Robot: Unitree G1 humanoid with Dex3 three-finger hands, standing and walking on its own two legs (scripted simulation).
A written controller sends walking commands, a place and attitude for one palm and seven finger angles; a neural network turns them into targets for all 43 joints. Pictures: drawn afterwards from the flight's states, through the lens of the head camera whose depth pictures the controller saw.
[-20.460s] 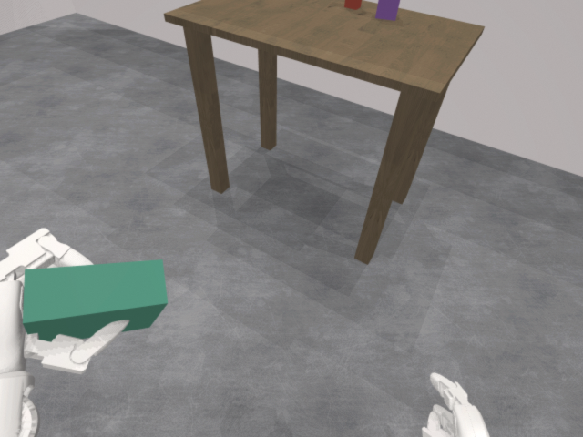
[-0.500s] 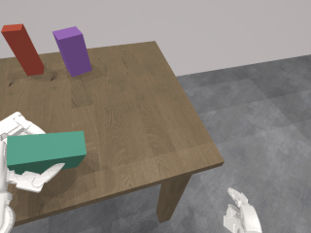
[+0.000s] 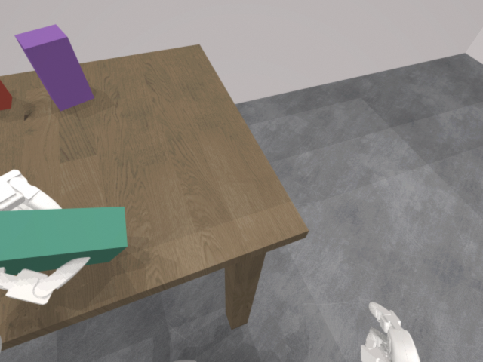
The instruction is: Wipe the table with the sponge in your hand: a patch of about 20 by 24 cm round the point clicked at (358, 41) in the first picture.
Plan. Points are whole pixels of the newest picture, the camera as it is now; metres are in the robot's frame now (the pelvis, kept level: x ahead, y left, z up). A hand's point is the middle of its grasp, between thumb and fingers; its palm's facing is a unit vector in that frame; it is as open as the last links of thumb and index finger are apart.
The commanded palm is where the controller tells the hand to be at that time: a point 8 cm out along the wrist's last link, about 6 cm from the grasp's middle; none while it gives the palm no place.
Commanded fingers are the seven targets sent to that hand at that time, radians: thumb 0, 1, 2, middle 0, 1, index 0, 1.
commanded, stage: come to a stop and stand still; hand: left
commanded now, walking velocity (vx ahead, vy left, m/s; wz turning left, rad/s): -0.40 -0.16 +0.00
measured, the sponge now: (81, 239) +0.23 +0.21 +0.14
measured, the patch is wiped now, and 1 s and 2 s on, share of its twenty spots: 0.00 0.00 0.00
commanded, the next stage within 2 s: look again from close up in 1.16 s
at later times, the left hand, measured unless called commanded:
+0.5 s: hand (11, 257) +0.21 +0.28 +0.14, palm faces +0.25 -0.89 -0.39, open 8.9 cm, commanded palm +0.15 +0.33 +0.18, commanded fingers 0.00 0.10 1.30 -1.20 -1.60 -1.20 -1.60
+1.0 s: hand out of the picture +0.24 +0.33 +0.16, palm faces +0.35 -0.85 -0.39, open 8.9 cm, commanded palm +0.17 +0.36 +0.18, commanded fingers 0.00 0.10 1.30 -1.20 -1.60 -1.20 -1.60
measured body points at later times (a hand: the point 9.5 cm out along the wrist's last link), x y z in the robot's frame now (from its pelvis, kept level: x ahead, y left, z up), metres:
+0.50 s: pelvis -0.02 +0.06 +0.00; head +0.00 +0.07 +0.45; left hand +0.19 +0.33 +0.17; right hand +0.15 -0.18 -0.06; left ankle +0.03 +0.14 -0.73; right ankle -0.01 -0.08 -0.73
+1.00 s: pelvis +0.00 +0.09 +0.00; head +0.03 +0.12 +0.45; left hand +0.21 +0.38 +0.18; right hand +0.18 -0.13 -0.07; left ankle +0.03 +0.14 -0.73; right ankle -0.02 -0.08 -0.73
